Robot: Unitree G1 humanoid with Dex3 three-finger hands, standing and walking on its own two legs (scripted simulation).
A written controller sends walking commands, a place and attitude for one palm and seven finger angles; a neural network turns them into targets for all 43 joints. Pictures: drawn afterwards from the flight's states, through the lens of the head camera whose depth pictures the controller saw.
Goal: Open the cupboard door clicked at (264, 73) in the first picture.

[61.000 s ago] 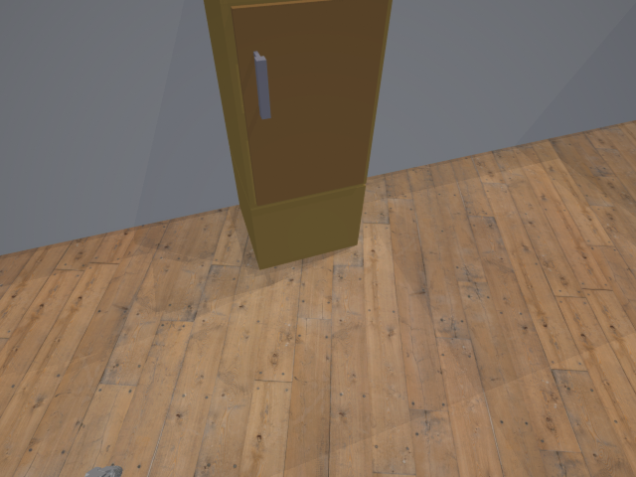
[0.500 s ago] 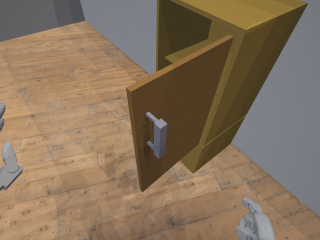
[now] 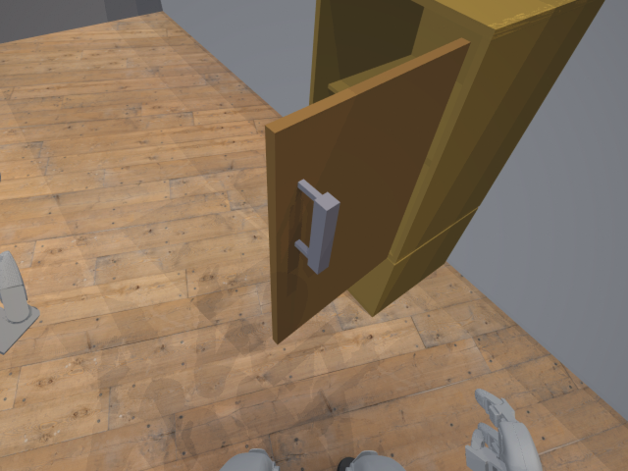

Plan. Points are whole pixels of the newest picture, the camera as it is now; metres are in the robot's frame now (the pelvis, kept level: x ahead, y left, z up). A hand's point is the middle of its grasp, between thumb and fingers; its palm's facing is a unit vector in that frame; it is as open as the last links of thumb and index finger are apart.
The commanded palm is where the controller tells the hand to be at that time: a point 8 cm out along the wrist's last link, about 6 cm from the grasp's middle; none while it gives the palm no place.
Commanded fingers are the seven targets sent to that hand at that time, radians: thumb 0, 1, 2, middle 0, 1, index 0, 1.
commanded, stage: step back with the hand held close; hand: left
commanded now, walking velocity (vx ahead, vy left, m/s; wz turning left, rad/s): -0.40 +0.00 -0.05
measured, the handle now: (312, 227) +0.43 +0.02 +0.04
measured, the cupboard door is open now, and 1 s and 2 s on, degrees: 94 94 94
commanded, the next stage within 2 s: stop stepping back and stand still in 0.32 s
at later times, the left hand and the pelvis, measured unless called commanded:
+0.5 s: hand (47, 434) +0.13 +0.19 +0.19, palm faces +0.22 -0.81 -0.54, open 7.4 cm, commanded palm +0.07 +0.25 +0.20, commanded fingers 0.00 0.90 0.90 -0.20 -0.30 -0.20 -0.30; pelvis -0.10 -0.04 +0.02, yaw -6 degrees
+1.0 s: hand out of the picture +0.03 +0.23 +0.18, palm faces +0.42 -0.81 -0.41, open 7.4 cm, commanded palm -0.02 +0.27 +0.20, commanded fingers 0.00 0.90 0.90 -0.20 -0.30 -0.20 -0.30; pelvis -0.18 -0.02 +0.02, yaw -3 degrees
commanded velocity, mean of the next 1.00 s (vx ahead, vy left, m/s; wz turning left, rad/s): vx -0.11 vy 0.03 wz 0.00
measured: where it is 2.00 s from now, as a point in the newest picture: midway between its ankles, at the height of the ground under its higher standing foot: outside the picture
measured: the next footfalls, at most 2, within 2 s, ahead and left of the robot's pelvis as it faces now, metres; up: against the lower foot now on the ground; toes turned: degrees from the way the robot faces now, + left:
right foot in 0.38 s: -0.15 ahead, -0.13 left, +0.00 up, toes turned -5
left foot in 0.58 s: -0.02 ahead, +0.05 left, +0.00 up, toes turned -3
